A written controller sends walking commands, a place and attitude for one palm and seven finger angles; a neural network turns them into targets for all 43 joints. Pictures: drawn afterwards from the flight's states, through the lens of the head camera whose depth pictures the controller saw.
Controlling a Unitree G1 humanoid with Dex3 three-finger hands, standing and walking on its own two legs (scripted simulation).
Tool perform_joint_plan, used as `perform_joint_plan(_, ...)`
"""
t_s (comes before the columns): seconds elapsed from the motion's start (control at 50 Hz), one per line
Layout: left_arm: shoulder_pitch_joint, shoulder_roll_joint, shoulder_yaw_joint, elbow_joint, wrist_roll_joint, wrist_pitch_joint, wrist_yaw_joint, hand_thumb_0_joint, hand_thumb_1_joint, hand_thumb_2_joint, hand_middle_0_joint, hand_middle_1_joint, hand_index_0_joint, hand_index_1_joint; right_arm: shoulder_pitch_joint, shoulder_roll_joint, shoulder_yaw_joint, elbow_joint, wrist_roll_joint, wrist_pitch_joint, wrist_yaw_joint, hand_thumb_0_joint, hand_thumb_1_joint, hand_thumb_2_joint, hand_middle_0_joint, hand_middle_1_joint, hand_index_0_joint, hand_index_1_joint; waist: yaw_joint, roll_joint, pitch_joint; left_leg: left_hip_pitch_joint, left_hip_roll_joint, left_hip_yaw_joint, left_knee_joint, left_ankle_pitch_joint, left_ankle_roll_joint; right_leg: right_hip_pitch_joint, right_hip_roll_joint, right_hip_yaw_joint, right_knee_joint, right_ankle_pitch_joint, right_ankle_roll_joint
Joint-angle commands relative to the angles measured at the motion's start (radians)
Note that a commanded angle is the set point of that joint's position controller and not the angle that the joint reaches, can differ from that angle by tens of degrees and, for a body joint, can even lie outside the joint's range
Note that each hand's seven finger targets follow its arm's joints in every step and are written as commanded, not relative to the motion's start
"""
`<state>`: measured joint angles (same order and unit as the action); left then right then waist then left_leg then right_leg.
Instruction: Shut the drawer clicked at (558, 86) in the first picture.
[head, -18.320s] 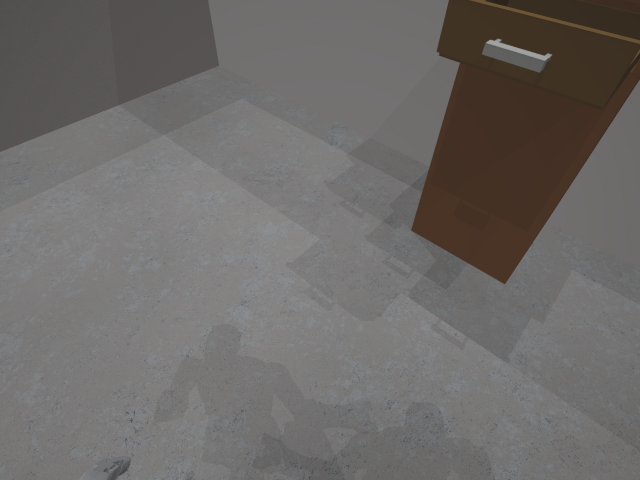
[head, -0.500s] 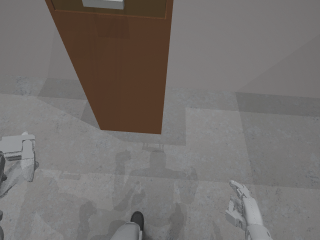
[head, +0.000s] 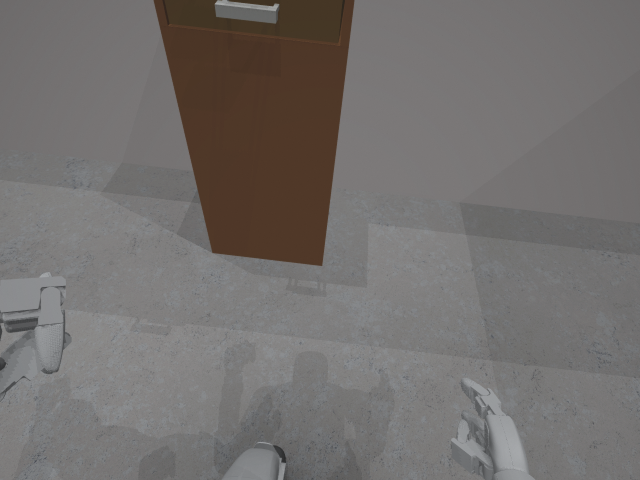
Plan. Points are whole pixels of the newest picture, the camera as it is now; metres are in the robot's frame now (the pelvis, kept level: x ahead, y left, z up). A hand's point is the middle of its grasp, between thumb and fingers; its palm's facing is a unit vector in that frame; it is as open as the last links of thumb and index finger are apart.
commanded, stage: stop stepping back and stand still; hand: left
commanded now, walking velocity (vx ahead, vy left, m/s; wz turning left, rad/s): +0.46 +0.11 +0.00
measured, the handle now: (249, 8) +0.95 +0.24 +0.16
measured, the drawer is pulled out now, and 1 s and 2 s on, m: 0.00 0.00 0.00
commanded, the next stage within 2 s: let the arm hang, fingers relaxed in 1.00 s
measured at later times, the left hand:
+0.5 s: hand out of the picture +0.05 +0.24 +0.19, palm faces +0.46 -0.77 -0.44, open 3.2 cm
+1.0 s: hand out of the picture -0.01 +0.25 +0.17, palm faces +0.47 -0.77 -0.43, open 3.2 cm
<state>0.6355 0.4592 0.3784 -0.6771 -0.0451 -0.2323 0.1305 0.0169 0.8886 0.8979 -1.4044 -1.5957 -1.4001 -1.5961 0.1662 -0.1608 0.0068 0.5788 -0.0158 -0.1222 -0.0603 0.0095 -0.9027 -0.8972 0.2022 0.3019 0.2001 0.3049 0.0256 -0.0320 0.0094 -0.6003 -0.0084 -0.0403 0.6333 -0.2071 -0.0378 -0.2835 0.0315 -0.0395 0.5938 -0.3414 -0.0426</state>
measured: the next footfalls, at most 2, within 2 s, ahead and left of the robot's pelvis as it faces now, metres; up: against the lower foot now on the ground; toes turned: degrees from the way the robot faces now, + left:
left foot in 0.18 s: -0.04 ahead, +0.15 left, +0.00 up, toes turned +3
left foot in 0.68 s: -0.08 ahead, +0.14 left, +0.00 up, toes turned +7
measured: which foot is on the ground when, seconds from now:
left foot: up 0.00-0.16, down 0.18-0.36, up 0.38-0.66, down 0.68-0.86, up 0.88-1.00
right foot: down 0.00-0.68, up 0.70-0.86, down 0.88-1.00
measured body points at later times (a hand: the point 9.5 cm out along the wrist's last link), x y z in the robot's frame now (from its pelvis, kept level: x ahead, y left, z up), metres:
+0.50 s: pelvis -0.12 -0.01 +0.01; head -0.16 -0.01 +0.46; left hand +0.02 +0.28 +0.22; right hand +0.03 -0.24 -0.08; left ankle -0.12 +0.13 -0.65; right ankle -0.05 -0.06 -0.72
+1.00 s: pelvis -0.17 -0.01 +0.01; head -0.19 -0.01 +0.45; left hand -0.04 +0.28 +0.20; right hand +0.00 -0.23 -0.09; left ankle -0.14 +0.12 -0.67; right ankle -0.08 -0.09 -0.72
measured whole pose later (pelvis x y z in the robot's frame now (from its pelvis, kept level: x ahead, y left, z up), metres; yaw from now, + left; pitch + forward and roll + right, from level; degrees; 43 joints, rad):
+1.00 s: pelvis -0.17 -0.01 +0.01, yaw +5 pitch -3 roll +1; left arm 0.58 0.34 0.34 -0.52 0.01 -0.21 0.12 0.01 0.89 0.90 -1.41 -1.60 -1.40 -1.60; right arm 0.24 -0.19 0.00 0.69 -0.02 -0.09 -0.06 0.01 -0.90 -0.90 0.20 0.30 0.20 0.30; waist 0.01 -0.03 0.00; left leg -0.46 0.02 0.03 0.98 -0.36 0.02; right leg -0.34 -0.01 -0.06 0.58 -0.20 -0.05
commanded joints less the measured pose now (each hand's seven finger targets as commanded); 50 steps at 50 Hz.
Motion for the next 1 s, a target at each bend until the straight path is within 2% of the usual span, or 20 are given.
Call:
perform_joint_plan(0.0,-0.089,0.145,0.170,-0.124,0.007,-0.016,0.027,0.000,0.900,0.900,-1.400,-1.600,-1.400,-1.600,-0.041,-0.115,-0.049,-0.100,0.003,-0.014,-0.014,0.000,-0.900,-0.900,0.200,0.300,0.200,0.300,-0.030,-0.155,-0.079,0.125,-0.001,-0.058,0.693,-0.173,0.001,-0.347,-0.375,0.297,-0.412,-0.155,-0.131)
perform_joint_plan(0.06,-0.123,0.045,0.052,-0.088,0.018,-0.014,0.019,0.000,0.900,0.900,-1.400,-1.600,-1.400,-1.600,-0.097,-0.113,-0.025,-0.140,0.007,-0.025,-0.043,0.000,-0.900,-0.900,0.200,0.300,0.200,0.300,-0.036,-0.104,-0.070,0.256,0.076,0.017,0.211,-0.180,0.033,-0.193,-0.283,0.165,-0.298,-0.071,-0.069)
perform_joint_plan(0.14,-0.114,0.028,0.032,-0.073,0.045,-0.036,0.052,0.000,0.900,0.900,-1.400,-1.600,-1.400,-1.600,0.020,-0.165,-0.030,-0.094,-0.005,-0.074,-0.063,0.000,-0.900,-0.900,0.200,0.300,0.200,0.300,-0.032,0.195,-0.087,0.395,0.090,-0.004,-0.371,-0.212,0.097,-0.042,-0.161,0.139,-0.123,-0.069,0.011)
perform_joint_plan(0.18,-0.123,0.073,0.055,-0.126,0.044,-0.049,0.047,0.000,0.900,0.900,-1.400,-1.600,-1.400,-1.600,0.016,-0.190,-0.041,-0.127,0.011,-0.080,-0.051,0.000,-0.900,-0.900,0.200,0.300,0.200,0.300,-0.024,0.220,-0.109,0.437,0.247,-0.215,-0.329,-0.013,0.161,-0.109,-0.061,0.015,0.082,0.029,0.061)
perform_joint_plan(0.3,-0.104,0.083,0.091,-0.060,0.053,-0.047,0.038,0.000,0.900,0.900,-1.400,-1.600,-1.400,-1.600,-0.033,-0.170,-0.038,-0.094,0.000,-0.075,-0.030,0.000,-0.900,-0.900,0.200,0.300,0.200,0.300,-0.024,0.191,0.043,0.060,0.224,-0.143,-0.352,-0.460,0.165,0.111,-0.044,-0.017,0.009,-0.087,0.033)
perform_joint_plan(0.32,-0.092,0.085,0.090,-0.021,0.055,-0.042,0.038,0.000,0.900,0.900,-1.400,-1.600,-1.400,-1.600,-0.040,-0.173,-0.047,-0.097,0.002,-0.067,-0.029,0.000,-0.900,-0.900,0.200,0.300,0.200,0.300,-0.010,0.077,0.053,-0.019,0.145,-0.066,-0.194,-0.461,0.128,0.178,-0.067,0.066,-0.114,-0.145,0.001)
perform_joint_plan(0.36,-0.086,0.102,0.110,0.040,0.040,-0.023,0.032,0.000,0.900,0.900,-1.400,-1.600,-1.400,-1.600,-0.070,-0.174,-0.066,-0.102,0.008,-0.043,-0.022,0.000,-0.900,-0.900,0.200,0.300,0.200,0.300,0.001,-0.282,0.053,-0.122,-0.020,0.042,0.462,-0.328,0.065,0.051,-0.417,0.673,-0.476,-0.494,-0.164)
perform_joint_plan(0.4,-0.172,0.123,0.135,0.010,0.036,-0.055,0.014,0.000,0.900,0.900,-1.400,-1.600,-1.400,-1.600,-0.031,-0.171,-0.065,-0.069,-0.002,-0.039,-0.020,0.000,-0.900,-0.900,0.200,0.300,0.200,0.300,-0.048,-0.110,-0.014,-0.045,0.028,0.001,0.611,-0.170,0.057,-0.045,-0.372,0.540,-0.459,-0.467,-0.118)
perform_joint_plan(0.46,-0.110,0.078,0.089,0.013,0.024,-0.050,0.002,0.000,0.900,0.900,-1.400,-1.600,-1.400,-1.600,-0.025,-0.142,-0.044,-0.086,-0.001,-0.021,-0.021,0.000,-0.900,-0.900,0.200,0.300,0.200,0.300,-0.052,-0.079,-0.026,0.086,0.055,0.068,0.480,-0.086,0.047,-0.208,-0.300,0.298,-0.477,-0.497,-0.090)
perform_joint_plan(0.54,-0.120,0.078,0.071,-0.038,0.031,-0.045,0.023,0.000,0.900,0.900,-1.400,-1.600,-1.400,-1.600,-0.009,-0.150,-0.043,-0.082,-0.007,-0.046,-0.044,0.000,-0.900,-0.900,0.200,0.300,0.200,0.300,-0.042,-0.130,-0.078,0.263,0.036,0.146,0.141,-0.139,0.075,-0.153,-0.287,0.213,-0.460,-0.360,-0.061)
perform_joint_plan(0.6,-0.130,0.066,0.054,-0.084,0.040,-0.038,0.046,0.000,0.900,0.900,-1.400,-1.600,-1.400,-1.600,0.006,-0.149,-0.033,-0.087,-0.015,-0.068,-0.058,0.000,-0.900,-0.900,0.200,0.300,0.200,0.300,-0.042,-0.005,-0.110,0.439,0.011,0.165,-0.159,-0.166,0.097,-0.114,-0.242,0.164,-0.340,-0.329,-0.048)
perform_joint_plan(0.62,-0.136,0.064,0.053,-0.091,0.041,-0.042,0.050,0.000,0.900,0.900,-1.400,-1.600,-1.400,-1.600,0.020,-0.157,-0.034,-0.089,-0.017,-0.073,-0.061,0.000,-0.900,-0.900,0.200,0.300,0.200,0.300,-0.048,0.067,-0.103,0.472,0.024,0.128,-0.253,-0.212,0.110,-0.110,-0.204,0.141,-0.236,-0.310,-0.030)
perform_joint_plan(0.66,-0.158,0.047,0.047,-0.105,0.047,-0.055,0.055,0.000,0.900,0.900,-1.400,-1.600,-1.400,-1.600,0.019,-0.182,-0.042,-0.108,-0.009,-0.075,-0.055,0.000,-0.900,-0.900,0.200,0.300,0.200,0.300,-0.048,0.397,-0.034,0.454,0.314,-0.313,-0.476,-0.509,0.231,-0.267,-0.026,-0.022,0.237,-0.178,0.052)
perform_joint_plan(0.7,-0.173,0.125,0.132,-0.081,0.057,-0.052,0.051,0.000,0.900,0.900,-1.400,-1.600,-1.400,-1.600,-0.001,-0.154,-0.054,-0.089,-0.004,-0.077,-0.041,0.000,-0.900,-0.900,0.200,0.300,0.200,0.300,-0.033,0.192,-0.049,0.370,0.344,-0.250,-0.409,-0.215,0.274,-0.236,-0.044,0.045,0.486,-0.145,0.064)
perform_joint_plan(0.8,-0.034,0.069,0.096,0.041,0.043,-0.031,0.032,0.000,0.900,0.900,-1.400,-1.600,-1.400,-1.600,-0.034,-0.167,-0.050,-0.101,0.013,-0.041,-0.023,0.000,-0.900,-0.900,0.200,0.300,0.200,0.300,-0.012,0.191,0.055,-0.055,0.218,-0.039,-0.311,-0.480,0.151,0.196,-0.043,-0.045,0.045,-0.092,0.038)
perform_joint_plan(0.82,-0.051,0.083,0.096,0.043,0.050,-0.028,0.030,0.000,0.900,0.900,-1.400,-1.600,-1.400,-1.600,-0.051,-0.162,-0.055,-0.109,0.011,-0.029,-0.024,0.000,-0.900,-0.900,0.200,0.300,0.200,0.300,-0.001,0.030,0.080,-0.131,0.130,0.027,-0.096,-0.456,0.111,0.225,-0.087,0.085,-0.114,-0.187,0.002)
perform_joint_plan(0.84,-0.065,0.101,0.103,0.037,0.047,-0.015,0.027,0.000,0.900,0.900,-1.400,-1.600,-1.400,-1.600,-0.062,-0.155,-0.069,-0.119,0.014,-0.017,-0.017,0.000,-0.900,-0.900,0.200,0.300,0.200,0.300,0.003,-0.277,0.076,-0.113,0.001,0.106,0.299,-0.372,0.071,0.071,-0.296,0.483,-0.380,-0.454,-0.086)
perform_joint_plan(0.86,-0.109,0.082,0.080,0.015,0.036,-0.013,0.019,0.000,0.900,0.900,-1.400,-1.600,-1.400,-1.600,-0.078,-0.171,-0.069,-0.116,0.014,-0.024,-0.013,0.000,-0.900,-0.900,0.200,0.300,0.200,0.300,-0.015,-0.249,0.099,-0.074,0.002,0.028,0.499,-0.280,0.062,-0.053,-0.423,0.641,-0.497,-0.403,-0.118)
perform_joint_plan(0.92,-0.183,0.106,0.107,-0.076,0.039,-0.056,0.013,0.000,0.900,0.900,-1.400,-1.600,-1.400,-1.600,-0.021,-0.128,-0.042,-0.066,-0.006,-0.042,-0.005,0.000,-0.900,-0.900,0.200,0.300,0.200,0.300,-0.057,-0.068,-0.055,0.139,0.051,0.046,0.462,-0.154,0.044,-0.146,-0.352,0.437,-0.466,-0.425,-0.121)
perform_joint_plan(0.98,-0.114,0.097,0.096,-0.151,0.041,-0.060,0.025,0.000,0.900,0.900,-1.400,-1.600,-1.400,-1.600,-0.036,-0.129,-0.039,-0.084,-0.007,-0.049,-0.031,0.000,-0.900,-0.900,0.200,0.300,0.200,0.300,-0.036,-0.115,-0.071,0.347,0.047,0.098,0.164,-0.168,0.065,-0.219,-0.289,0.234,-0.407,-0.337,-0.080)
